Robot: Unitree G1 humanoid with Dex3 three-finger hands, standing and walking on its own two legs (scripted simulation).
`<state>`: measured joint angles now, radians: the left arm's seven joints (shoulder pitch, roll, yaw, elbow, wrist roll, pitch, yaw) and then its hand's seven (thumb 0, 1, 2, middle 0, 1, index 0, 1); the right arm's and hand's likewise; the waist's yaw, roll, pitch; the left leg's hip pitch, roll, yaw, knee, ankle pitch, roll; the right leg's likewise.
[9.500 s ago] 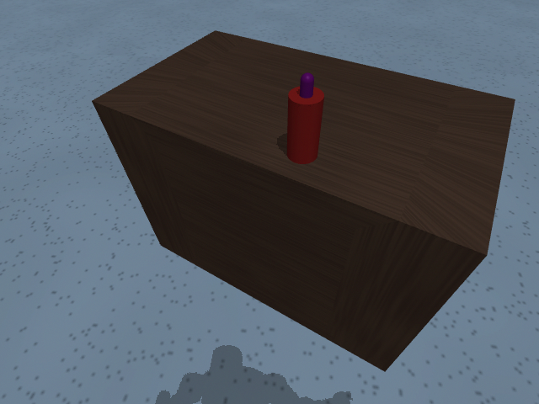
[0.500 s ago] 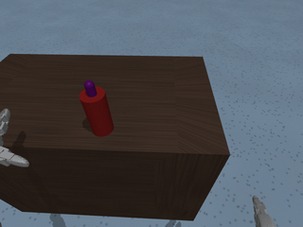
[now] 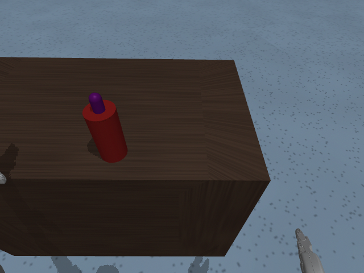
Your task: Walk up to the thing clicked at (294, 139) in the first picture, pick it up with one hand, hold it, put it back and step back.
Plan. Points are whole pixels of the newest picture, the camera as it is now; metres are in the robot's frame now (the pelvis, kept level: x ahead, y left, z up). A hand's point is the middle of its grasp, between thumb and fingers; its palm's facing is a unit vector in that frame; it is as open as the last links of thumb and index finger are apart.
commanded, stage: go down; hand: left
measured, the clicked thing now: (105, 127) +0.45 +0.21 +0.08
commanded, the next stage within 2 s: approach in 1.48 s
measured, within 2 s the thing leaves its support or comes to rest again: neither
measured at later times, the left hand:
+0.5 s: hand out of the picture +0.36 +0.38 +0.15, palm faces +0.18 -0.98 +0.01, open 17.7 cm
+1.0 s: hand out of the picture +0.37 +0.39 +0.16, palm faces +0.18 -0.98 +0.01, open 17.6 cm
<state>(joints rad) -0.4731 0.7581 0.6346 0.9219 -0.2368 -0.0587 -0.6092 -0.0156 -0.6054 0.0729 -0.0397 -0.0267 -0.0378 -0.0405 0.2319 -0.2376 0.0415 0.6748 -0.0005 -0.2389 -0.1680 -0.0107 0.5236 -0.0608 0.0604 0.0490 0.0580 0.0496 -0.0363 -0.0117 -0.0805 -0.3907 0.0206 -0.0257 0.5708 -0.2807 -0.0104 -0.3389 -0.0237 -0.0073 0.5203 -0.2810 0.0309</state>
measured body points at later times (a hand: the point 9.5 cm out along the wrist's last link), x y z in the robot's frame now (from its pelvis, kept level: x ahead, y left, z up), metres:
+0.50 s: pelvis +0.01 +0.01 +0.00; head +0.04 +0.02 +0.44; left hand +0.34 +0.44 +0.15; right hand +0.16 -0.25 -0.08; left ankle +0.00 +0.12 -0.73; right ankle -0.01 -0.14 -0.73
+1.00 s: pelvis +0.01 +0.00 -0.01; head +0.05 +0.02 +0.44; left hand +0.36 +0.44 +0.16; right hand +0.16 -0.25 -0.08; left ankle +0.00 +0.12 -0.73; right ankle -0.01 -0.14 -0.73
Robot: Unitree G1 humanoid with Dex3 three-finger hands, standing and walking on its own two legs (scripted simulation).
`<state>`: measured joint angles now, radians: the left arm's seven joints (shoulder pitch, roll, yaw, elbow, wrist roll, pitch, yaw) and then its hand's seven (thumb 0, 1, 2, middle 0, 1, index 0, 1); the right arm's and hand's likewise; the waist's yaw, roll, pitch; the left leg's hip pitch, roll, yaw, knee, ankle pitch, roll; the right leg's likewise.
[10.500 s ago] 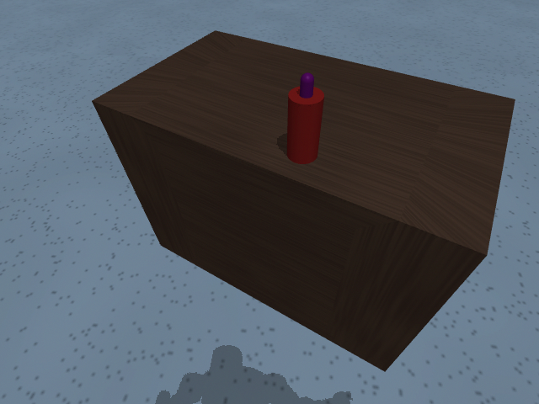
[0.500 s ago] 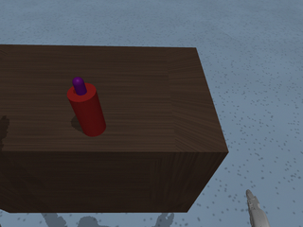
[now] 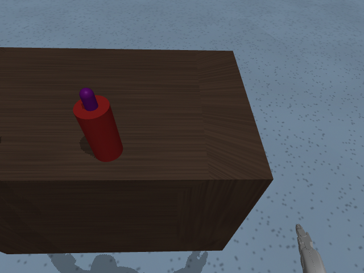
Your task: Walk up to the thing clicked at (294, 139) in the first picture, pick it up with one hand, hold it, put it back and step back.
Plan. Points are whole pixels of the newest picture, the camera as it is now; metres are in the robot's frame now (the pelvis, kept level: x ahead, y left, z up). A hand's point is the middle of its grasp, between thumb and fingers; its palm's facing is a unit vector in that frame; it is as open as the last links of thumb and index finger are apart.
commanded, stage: go down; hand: left
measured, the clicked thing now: (98, 124) +0.44 +0.20 +0.09
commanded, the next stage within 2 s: approach in 0.48 s
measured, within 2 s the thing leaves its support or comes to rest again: neither
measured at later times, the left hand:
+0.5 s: hand out of the picture +0.34 +0.39 +0.16, palm faces +0.19 -0.98 +0.01, open 17.5 cm
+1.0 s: hand (36, 147) +0.38 +0.32 +0.08, palm faces +0.10 -0.99 +0.05, open 17.7 cm
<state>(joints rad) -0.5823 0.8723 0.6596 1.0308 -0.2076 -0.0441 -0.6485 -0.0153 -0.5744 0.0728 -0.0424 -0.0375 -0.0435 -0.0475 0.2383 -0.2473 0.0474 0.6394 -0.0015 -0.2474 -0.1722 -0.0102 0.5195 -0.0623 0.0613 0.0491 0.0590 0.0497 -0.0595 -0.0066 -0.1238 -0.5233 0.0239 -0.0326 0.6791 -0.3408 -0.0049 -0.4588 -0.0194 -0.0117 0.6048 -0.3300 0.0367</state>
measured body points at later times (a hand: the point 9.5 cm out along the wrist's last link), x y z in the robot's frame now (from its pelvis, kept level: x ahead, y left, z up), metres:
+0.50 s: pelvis +0.00 +0.00 +0.00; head +0.03 +0.02 +0.45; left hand +0.33 +0.45 +0.16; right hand +0.15 -0.26 -0.07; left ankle -0.01 +0.12 -0.72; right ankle -0.02 -0.15 -0.72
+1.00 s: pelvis -0.01 +0.00 -0.01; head +0.05 +0.03 +0.43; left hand +0.37 +0.38 +0.08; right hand +0.15 -0.26 -0.07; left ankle -0.01 +0.12 -0.72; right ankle -0.02 -0.15 -0.72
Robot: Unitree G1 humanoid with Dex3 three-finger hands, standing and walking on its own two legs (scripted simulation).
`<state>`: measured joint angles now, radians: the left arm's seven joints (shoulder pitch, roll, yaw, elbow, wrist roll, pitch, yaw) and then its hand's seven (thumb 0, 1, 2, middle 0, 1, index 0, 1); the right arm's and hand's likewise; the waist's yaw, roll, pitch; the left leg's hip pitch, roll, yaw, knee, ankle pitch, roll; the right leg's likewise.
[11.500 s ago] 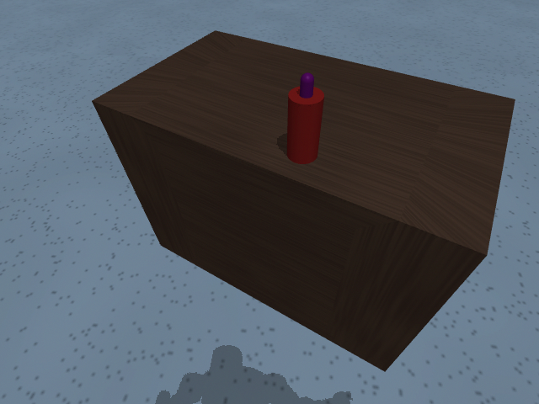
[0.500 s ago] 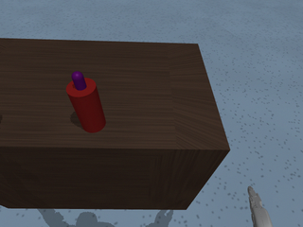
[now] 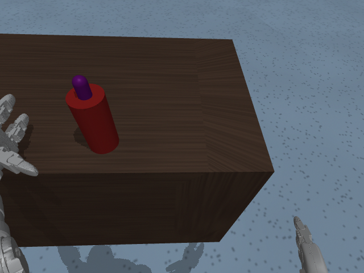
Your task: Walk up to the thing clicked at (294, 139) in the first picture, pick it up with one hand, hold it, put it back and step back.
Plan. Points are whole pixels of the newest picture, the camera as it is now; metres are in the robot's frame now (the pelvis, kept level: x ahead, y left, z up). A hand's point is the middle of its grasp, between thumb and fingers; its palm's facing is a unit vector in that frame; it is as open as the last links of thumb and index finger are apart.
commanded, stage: close in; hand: left
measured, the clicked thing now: (93, 114) +0.44 +0.20 +0.11
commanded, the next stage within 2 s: close in 0.66 s
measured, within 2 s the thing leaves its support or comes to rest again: neither
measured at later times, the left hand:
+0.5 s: hand (84, 136) +0.42 +0.23 +0.06, palm faces +0.11 -0.99 +0.03, open 17.7 cm
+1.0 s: hand (98, 133) +0.43 +0.20 +0.06, palm faces +0.15 -0.99 +0.02, open 16.9 cm
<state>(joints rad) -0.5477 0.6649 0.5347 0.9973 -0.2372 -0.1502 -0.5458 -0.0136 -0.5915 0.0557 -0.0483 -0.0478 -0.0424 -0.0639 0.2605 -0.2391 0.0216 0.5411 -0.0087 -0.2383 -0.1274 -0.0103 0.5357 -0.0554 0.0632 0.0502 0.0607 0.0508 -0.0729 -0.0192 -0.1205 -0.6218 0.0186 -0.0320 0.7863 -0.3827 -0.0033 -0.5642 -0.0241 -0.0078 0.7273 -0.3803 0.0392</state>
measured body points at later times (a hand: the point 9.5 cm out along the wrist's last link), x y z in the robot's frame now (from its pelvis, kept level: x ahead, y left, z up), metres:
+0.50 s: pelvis -0.01 -0.01 -0.03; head +0.06 +0.01 +0.42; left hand +0.41 +0.28 +0.06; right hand +0.13 -0.27 -0.07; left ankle +0.00 +0.12 -0.71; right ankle -0.02 -0.15 -0.71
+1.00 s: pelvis -0.01 -0.01 -0.02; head +0.06 +0.01 +0.42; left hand +0.42 +0.25 +0.06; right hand +0.13 -0.28 -0.05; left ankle +0.00 +0.12 -0.71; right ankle -0.02 -0.15 -0.71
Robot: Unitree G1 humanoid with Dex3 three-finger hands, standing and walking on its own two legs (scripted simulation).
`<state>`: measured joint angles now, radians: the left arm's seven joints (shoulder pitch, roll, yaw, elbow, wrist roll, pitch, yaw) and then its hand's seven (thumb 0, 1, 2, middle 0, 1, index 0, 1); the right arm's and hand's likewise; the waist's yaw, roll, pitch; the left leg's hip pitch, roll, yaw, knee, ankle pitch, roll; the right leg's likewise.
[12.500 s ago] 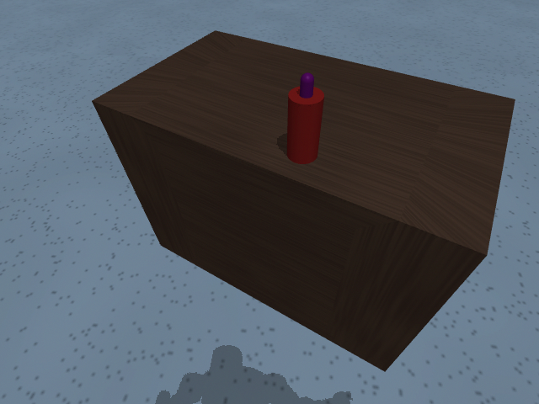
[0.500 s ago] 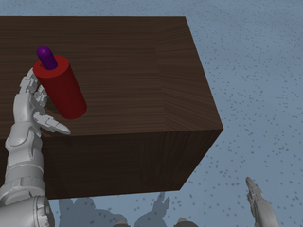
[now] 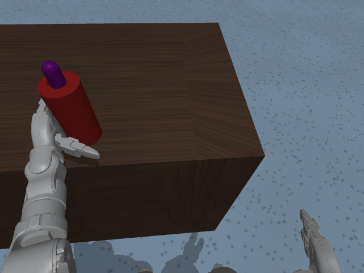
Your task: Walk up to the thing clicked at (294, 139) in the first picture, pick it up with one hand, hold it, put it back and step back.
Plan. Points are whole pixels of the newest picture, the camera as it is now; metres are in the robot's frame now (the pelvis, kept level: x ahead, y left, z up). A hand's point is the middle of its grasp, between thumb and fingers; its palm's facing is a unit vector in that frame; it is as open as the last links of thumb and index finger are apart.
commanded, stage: close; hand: left
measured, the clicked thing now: (70, 104) +0.45 +0.22 +0.13
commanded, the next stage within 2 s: settle in 0.66 s
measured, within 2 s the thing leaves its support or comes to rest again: leaves its support in 1.08 s
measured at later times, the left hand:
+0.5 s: hand (76, 121) +0.44 +0.23 +0.08, palm faces +0.18 -0.98 +0.02, open 11.8 cm
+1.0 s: hand (79, 122) +0.44 +0.22 +0.08, palm faces +0.16 -0.99 -0.01, open 10.1 cm
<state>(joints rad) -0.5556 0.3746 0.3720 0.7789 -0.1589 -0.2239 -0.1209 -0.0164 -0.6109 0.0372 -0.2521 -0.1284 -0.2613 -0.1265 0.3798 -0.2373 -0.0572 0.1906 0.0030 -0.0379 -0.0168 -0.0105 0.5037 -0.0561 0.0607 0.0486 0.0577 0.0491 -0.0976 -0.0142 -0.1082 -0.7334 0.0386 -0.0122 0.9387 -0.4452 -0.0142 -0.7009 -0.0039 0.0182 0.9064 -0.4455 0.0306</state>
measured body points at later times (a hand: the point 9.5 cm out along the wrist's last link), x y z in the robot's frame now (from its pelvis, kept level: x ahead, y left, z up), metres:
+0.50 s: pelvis +0.00 +0.00 +0.00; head +0.07 +0.02 +0.44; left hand +0.43 +0.28 +0.08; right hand +0.15 -0.26 -0.04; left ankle +0.00 +0.13 -0.69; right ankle +0.00 -0.14 -0.69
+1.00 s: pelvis +0.00 +0.01 +0.00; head +0.07 +0.03 +0.44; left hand +0.43 +0.27 +0.08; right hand +0.15 -0.25 -0.04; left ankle +0.00 +0.13 -0.69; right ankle +0.00 -0.14 -0.69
